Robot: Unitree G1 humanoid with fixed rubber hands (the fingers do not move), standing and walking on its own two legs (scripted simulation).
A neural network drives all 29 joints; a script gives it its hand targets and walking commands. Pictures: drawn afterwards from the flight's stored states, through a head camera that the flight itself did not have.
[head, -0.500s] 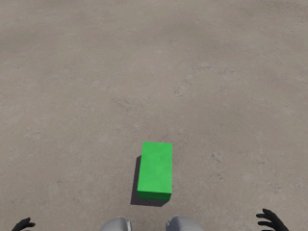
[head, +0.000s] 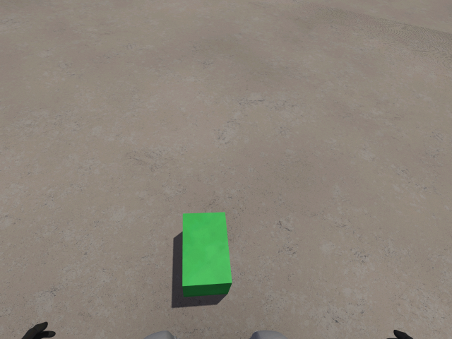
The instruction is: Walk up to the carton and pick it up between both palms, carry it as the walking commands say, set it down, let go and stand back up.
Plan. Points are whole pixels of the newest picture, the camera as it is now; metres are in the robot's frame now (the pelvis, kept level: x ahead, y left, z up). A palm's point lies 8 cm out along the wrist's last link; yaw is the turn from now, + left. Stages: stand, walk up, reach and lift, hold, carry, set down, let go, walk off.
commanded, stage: walk up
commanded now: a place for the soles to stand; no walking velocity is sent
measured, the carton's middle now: (205, 253) +0.50 +0.01 -0.66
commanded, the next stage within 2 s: reach and lift in 1.76 s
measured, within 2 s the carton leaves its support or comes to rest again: neither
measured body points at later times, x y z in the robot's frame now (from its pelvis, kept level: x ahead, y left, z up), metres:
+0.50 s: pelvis +0.00 -0.02 +0.02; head +0.01 -0.03 +0.47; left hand +0.13 +0.29 -0.09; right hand +0.12 -0.35 -0.09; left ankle +0.01 +0.09 -0.71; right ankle +0.02 -0.15 -0.71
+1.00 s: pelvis +0.01 -0.02 +0.03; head +0.02 -0.03 +0.48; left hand +0.14 +0.29 -0.08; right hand +0.10 -0.34 -0.09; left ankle +0.01 +0.09 -0.71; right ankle +0.02 -0.16 -0.71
